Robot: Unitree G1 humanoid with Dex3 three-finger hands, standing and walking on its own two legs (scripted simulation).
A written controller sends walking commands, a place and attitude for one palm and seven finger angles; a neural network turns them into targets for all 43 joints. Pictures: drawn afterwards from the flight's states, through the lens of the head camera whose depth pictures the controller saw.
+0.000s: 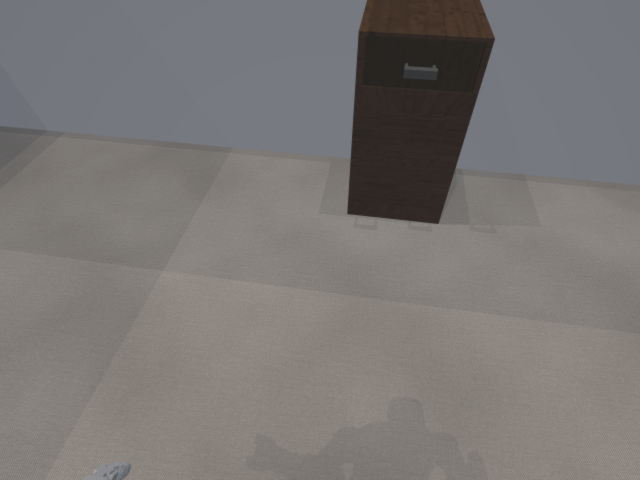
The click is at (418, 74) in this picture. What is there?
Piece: drawer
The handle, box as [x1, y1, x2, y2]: [403, 63, 437, 79]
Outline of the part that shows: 405,63 403,77 423,79 436,78 437,68 435,67 435,65 432,65 432,67 430,68 408,66 407,63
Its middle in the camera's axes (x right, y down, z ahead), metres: +0.32 -0.55 +1.26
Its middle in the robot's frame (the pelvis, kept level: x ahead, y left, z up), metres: +1.32 -0.26 -0.06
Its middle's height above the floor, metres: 0.71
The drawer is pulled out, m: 0.00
